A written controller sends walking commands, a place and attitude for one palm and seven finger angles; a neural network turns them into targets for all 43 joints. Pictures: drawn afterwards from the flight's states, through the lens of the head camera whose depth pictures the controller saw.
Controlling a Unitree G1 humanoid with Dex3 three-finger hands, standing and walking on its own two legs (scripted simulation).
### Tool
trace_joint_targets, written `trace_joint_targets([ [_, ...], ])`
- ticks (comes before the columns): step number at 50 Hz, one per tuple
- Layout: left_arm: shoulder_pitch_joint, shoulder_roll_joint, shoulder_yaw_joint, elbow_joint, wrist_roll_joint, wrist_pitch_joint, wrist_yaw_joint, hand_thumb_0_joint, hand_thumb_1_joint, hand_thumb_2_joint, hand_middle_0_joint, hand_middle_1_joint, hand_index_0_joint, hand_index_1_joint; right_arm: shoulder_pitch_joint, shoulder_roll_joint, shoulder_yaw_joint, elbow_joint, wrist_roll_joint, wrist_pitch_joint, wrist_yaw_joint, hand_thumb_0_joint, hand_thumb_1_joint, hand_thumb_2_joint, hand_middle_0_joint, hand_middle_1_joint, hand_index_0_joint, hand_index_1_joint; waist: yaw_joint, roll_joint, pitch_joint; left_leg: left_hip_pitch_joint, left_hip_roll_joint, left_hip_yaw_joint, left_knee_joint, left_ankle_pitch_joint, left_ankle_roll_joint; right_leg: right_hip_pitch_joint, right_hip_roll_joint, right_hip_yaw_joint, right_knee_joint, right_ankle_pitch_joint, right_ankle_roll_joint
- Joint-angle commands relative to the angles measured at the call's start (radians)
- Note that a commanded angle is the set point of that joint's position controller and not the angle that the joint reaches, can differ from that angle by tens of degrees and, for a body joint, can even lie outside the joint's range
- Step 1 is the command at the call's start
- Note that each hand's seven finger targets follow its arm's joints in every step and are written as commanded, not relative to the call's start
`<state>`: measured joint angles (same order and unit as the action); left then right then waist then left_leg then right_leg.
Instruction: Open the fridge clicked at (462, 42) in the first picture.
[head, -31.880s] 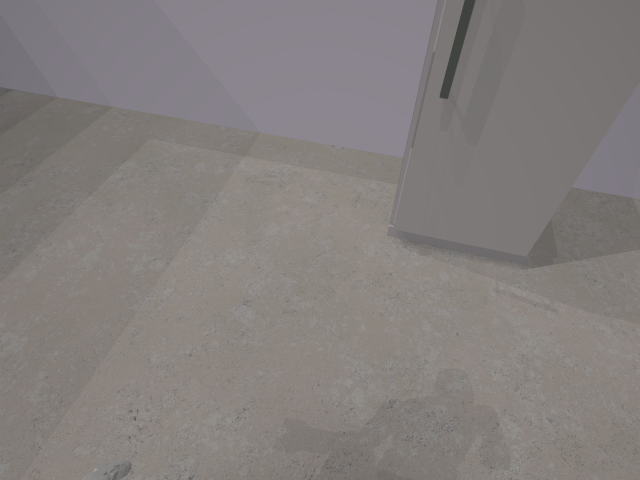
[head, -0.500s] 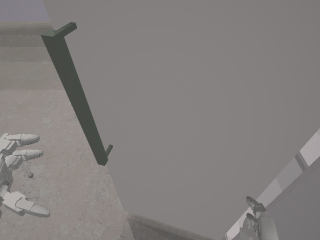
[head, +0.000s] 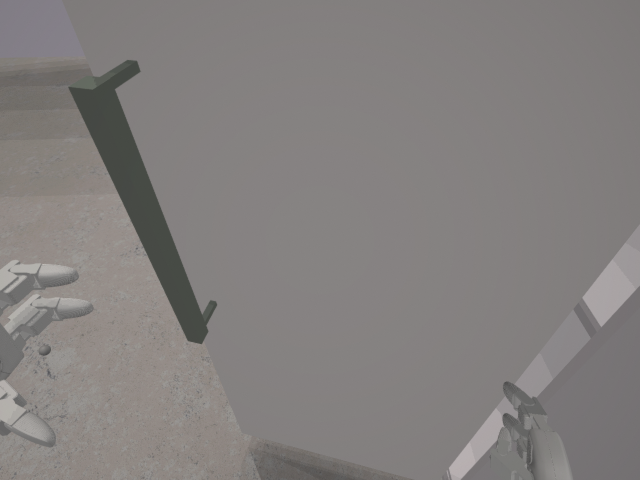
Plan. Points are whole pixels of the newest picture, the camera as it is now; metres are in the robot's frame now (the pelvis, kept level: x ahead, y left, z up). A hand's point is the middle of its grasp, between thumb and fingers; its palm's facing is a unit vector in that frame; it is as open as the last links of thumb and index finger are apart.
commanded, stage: draw the hand back to the body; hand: left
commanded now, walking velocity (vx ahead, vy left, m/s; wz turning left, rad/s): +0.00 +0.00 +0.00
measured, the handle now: (170, 234) +0.35 +0.22 +0.15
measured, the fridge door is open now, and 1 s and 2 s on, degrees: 74 74 74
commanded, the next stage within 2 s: step back with the hand held close in 1.18 s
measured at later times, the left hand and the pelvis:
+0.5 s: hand (9, 343) +0.19 +0.31 +0.16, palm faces +0.52 -0.75 -0.41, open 11.8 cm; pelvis +0.01 +0.03 +0.00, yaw +1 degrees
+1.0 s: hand (49, 346) +0.19 +0.27 +0.17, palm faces +0.49 -0.76 -0.42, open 7.6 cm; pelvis +0.01 -0.01 +0.01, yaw +1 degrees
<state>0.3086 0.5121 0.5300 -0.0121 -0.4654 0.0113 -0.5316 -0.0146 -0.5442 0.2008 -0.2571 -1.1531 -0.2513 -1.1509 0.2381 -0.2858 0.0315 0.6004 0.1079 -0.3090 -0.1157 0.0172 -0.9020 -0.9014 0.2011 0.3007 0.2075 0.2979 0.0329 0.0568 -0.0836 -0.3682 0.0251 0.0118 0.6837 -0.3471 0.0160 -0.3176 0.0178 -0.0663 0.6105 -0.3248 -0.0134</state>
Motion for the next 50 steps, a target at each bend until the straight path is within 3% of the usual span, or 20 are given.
trace_joint_targets([
  [1, -0.046, 0.189, 0.095, -0.285, -0.017, -0.038, 0.051, 0.000, -0.514, 0.218, -0.249, -1.129, -0.249, -1.129, -0.129, -0.123, -0.045, -0.180, -0.003, -0.078, 0.004, 0.000, -0.900, -0.900, 0.200, 0.300, 0.200, 0.300, 0.046, 0.020, -0.073, 0.075, -0.002, -0.058, -0.093, 0.238, 0.006, -0.014, -0.027, 0.040, -0.103, 0.136, -0.002],
  [2, -0.062, 0.209, 0.107, -0.321, -0.014, -0.041, 0.066, 0.000, -0.477, 0.235, -0.247, -1.107, -0.247, -1.107, -0.122, -0.127, -0.051, -0.177, -0.004, -0.083, 0.002, 0.000, -0.900, -0.900, 0.200, 0.300, 0.200, 0.300, 0.050, 0.029, -0.074, 0.076, 0.000, -0.063, -0.095, 0.225, 0.007, -0.027, -0.024, 0.030, -0.102, 0.116, -0.002],
  [5, -0.094, 0.195, 0.081, -0.375, 0.003, -0.050, 0.096, 0.000, -0.369, 0.287, -0.244, -1.044, -0.244, -1.044, -0.110, -0.125, -0.047, -0.170, -0.005, -0.099, -0.008, 0.000, -0.900, -0.900, 0.200, 0.300, 0.200, 0.300, 0.038, 0.051, -0.065, 0.094, 0.000, -0.072, -0.111, 0.190, 0.006, -0.049, -0.016, 0.015, -0.097, 0.081, -0.002],
  [6, -0.098, 0.308, 0.106, -0.448, 0.270, -0.072, 0.356, 0.000, -0.332, 0.305, -0.242, -1.023, -0.242, -1.023, -0.105, -0.111, -0.051, -0.127, -0.069, -0.068, 0.004, 0.000, -0.900, -0.900, 0.200, 0.300, 0.200, 0.300, 0.086, 0.065, 0.007, 0.033, 0.005, -0.061, -0.125, 0.194, 0.003, -0.014, -0.038, 0.052, -0.148, 0.097, -0.027],
  [7, -0.001, 0.119, -0.008, -0.484, 0.285, -0.070, 0.459, 0.000, -0.296, 0.322, -0.241, -1.001, -0.241, -1.001, -0.113, -0.102, -0.052, -0.127, -0.076, -0.065, 0.010, 0.000, -0.900, -0.900, 0.200, 0.300, 0.200, 0.300, 0.046, 0.097, -0.013, 0.054, 0.015, -0.062, -0.151, 0.180, -0.013, 0.004, -0.057, 0.031, -0.136, 0.106, -0.026],
  [8, 0.078, 0.083, -0.021, -0.454, 0.297, -0.059, 0.520, 0.000, -0.260, 0.340, -0.240, -0.980, -0.240, -0.980, -0.108, -0.100, -0.050, -0.122, -0.076, -0.055, 0.013, 0.000, -0.900, -0.900, 0.200, 0.300, 0.200, 0.300, 0.049, 0.054, 0.029, 0.025, 0.028, -0.077, -0.156, 0.145, -0.024, -0.003, -0.060, 0.022, -0.117, 0.100, -0.027],
  [9, 0.087, 0.062, -0.050, -0.525, 0.328, -0.071, 0.563, 0.000, -0.224, 0.357, -0.239, -0.959, -0.239, -0.959, -0.119, -0.089, -0.051, -0.120, -0.079, -0.045, 0.015, 0.000, -0.900, -0.900, 0.200, 0.300, 0.200, 0.300, 0.052, 0.083, 0.008, 0.049, 0.031, -0.075, -0.153, 0.144, -0.021, 0.012, -0.065, 0.024, -0.102, 0.100, -0.026],
  [11, 0.063, 0.124, -0.012, -0.594, 0.358, -0.096, 0.631, 0.000, -0.151, 0.393, -0.236, -0.916, -0.236, -0.916, -0.122, -0.094, -0.056, -0.104, -0.085, -0.026, 0.014, 0.000, -0.900, -0.900, 0.200, 0.300, 0.200, 0.300, 0.056, 0.080, -0.048, 0.060, 0.035, -0.067, -0.157, 0.153, -0.016, 0.043, -0.071, 0.022, -0.095, 0.106, -0.030],
  [12, 0.051, 0.127, -0.023, -0.669, 0.372, -0.116, 0.651, 0.000, -0.115, 0.410, -0.235, -0.895, -0.235, -0.895, -0.121, -0.090, -0.059, -0.109, -0.089, -0.028, 0.018, 0.000, -0.900, -0.900, 0.200, 0.300, 0.200, 0.300, 0.059, 0.104, -0.102, 0.081, 0.036, -0.074, -0.157, 0.165, -0.016, 0.060, -0.076, 0.022, -0.080, 0.110, -0.029],
  [13, 0.055, 0.115, -0.041, -0.678, 0.383, -0.125, 0.667, 0.000, -0.079, 0.428, -0.234, -0.874, -0.234, -0.874, -0.123, -0.086, -0.057, -0.108, -0.090, -0.028, 0.020, 0.000, -0.900, -0.900, 0.200, 0.300, 0.200, 0.300, 0.053, 0.109, -0.099, 0.082, 0.039, -0.079, -0.164, 0.155, -0.018, 0.053, -0.077, 0.021, -0.069, 0.105, -0.029],
  [15, 0.051, 0.092, -0.064, -0.679, 0.393, -0.137, 0.688, 0.000, -0.006, 0.462, -0.231, -0.831, -0.231, -0.831, -0.128, -0.077, -0.055, -0.101, -0.089, -0.022, 0.020, 0.000, -0.900, -0.900, 0.200, 0.300, 0.200, 0.300, 0.048, 0.127, -0.079, 0.095, 0.039, -0.090, -0.185, 0.133, -0.023, 0.042, -0.072, 0.020, -0.059, 0.092, -0.027],
  [16, 0.052, 0.091, -0.063, -0.656, 0.396, -0.134, 0.695, 0.000, 0.030, 0.480, -0.230, -0.810, -0.230, -0.810, -0.127, -0.081, -0.058, -0.095, -0.091, -0.013, 0.017, 0.000, -0.900, -0.900, 0.200, 0.300, 0.200, 0.300, 0.044, 0.075, -0.069, 0.090, 0.043, -0.093, -0.189, 0.144, -0.020, 0.041, -0.071, 0.018, -0.065, 0.098, -0.026],
  [17, 0.044, 0.081, -0.064, -0.640, 0.397, -0.136, 0.699, 0.000, 0.066, 0.497, -0.229, -0.789, -0.229, -0.789, -0.128, -0.076, -0.057, -0.091, -0.091, -0.004, 0.016, 0.000, -0.900, -0.900, 0.200, 0.300, 0.200, 0.300, 0.043, 0.072, -0.055, 0.093, 0.043, -0.093, -0.195, 0.153, -0.023, 0.042, -0.069, 0.019, -0.064, 0.097, -0.026],
  [21, 0.042, 0.040, -0.075, -0.520, 0.393, -0.129, 0.691, 0.000, 0.211, 0.567, -0.224, -0.704, -0.224, -0.704, -0.140, -0.073, -0.060, -0.085, -0.088, 0.041, 0.012, 0.000, -0.900, -0.900, 0.200, 0.300, 0.200, 0.300, 0.036, -0.032, 0.013, 0.101, 0.044, -0.090, -0.220, 0.188, -0.028, 0.039, -0.063, 0.016, -0.086, 0.106, -0.022],
  [29, 0.089, 0.047, -0.072, -0.602, 0.397, -0.144, 0.680, 0.000, 0.501, 0.707, -0.214, -0.534, -0.214, -0.534, -0.147, -0.052, -0.057, -0.095, -0.096, 0.072, 0.037, 0.000, -0.900, -0.900, 0.200, 0.300, 0.200, 0.300, 0.058, 0.037, -0.053, 0.194, 0.056, -0.083, -0.226, 0.424, -0.055, 0.125, -0.072, 0.011, -0.111, 0.191, -0.022],
  [31, 0.105, 0.081, -0.043, -0.638, 0.400, -0.149, 0.683, 0.000, 0.574, 0.743, -0.211, -0.491, -0.211, -0.491, -0.151, -0.053, -0.059, -0.097, -0.097, 0.072, 0.038, 0.000, -0.900, -0.900, 0.200, 0.300, 0.200, 0.300, 0.065, 0.044, -0.062, 0.198, 0.059, -0.078, -0.225, 0.465, -0.055, 0.152, -0.074, 0.011, -0.125, 0.213, -0.026],
  [37, 0.120, 0.078, -0.026, -0.614, 0.401, -0.159, 0.688, 0.000, 0.791, 0.848, -0.204, -0.364, -0.204, -0.364, -0.152, -0.047, -0.063, -0.089, -0.092, 0.088, 0.035, 0.000, -0.900, -0.900, 0.200, 0.300, 0.200, 0.300, 0.060, 0.050, -0.003, 0.181, 0.056, -0.047, -0.222, 0.384, -0.039, 0.142, -0.077, 0.013, -0.157, 0.208, -0.028],
  [40, 0.097, 0.061, -0.038, -0.583, 0.396, -0.165, 0.688, 0.000, 0.900, 0.900, -0.200, -0.300, -0.200, -0.300, -0.163, -0.049, -0.067, -0.088, -0.089, 0.095, 0.030, 0.000, -0.900, -0.900, 0.200, 0.300, 0.200, 0.300, 0.052, 0.009, 0.024, 0.168, 0.050, -0.035, -0.224, 0.277, -0.017, 0.123, -0.080, 0.018, -0.171, 0.174, -0.024],
  [42, 0.118, 0.048, -0.044, -0.544, 0.396, -0.165, 0.686, 0.000, 0.900, 0.900, -0.200, -0.300, -0.200, -0.300, -0.166, -0.051, -0.072, -0.083, -0.090, 0.101, 0.026, 0.000, -0.900, -0.900, 0.200, 0.300, 0.200, 0.300, 0.056, -0.024, 0.024, 0.164, 0.047, -0.026, -0.215, 0.276, -0.006, 0.127, -0.086, 0.019, -0.177, 0.183, -0.023],
  [50, 0.079, 0.076, -0.058, -0.635, 0.403, -0.189, 0.695, 0.000, 0.900, 0.900, -0.200, -0.300, -0.200, -0.300, -0.183, -0.048, -0.073, -0.085, -0.092, 0.084, 0.019, 0.000, -0.900, -0.900, 0.200, 0.300, 0.200, 0.300, 0.058, 0.033, -0.027, 0.210, 0.036, -0.015, -0.194, 0.266, 0.012, 0.133, -0.096, 0.035, -0.193, 0.187, -0.022],
])
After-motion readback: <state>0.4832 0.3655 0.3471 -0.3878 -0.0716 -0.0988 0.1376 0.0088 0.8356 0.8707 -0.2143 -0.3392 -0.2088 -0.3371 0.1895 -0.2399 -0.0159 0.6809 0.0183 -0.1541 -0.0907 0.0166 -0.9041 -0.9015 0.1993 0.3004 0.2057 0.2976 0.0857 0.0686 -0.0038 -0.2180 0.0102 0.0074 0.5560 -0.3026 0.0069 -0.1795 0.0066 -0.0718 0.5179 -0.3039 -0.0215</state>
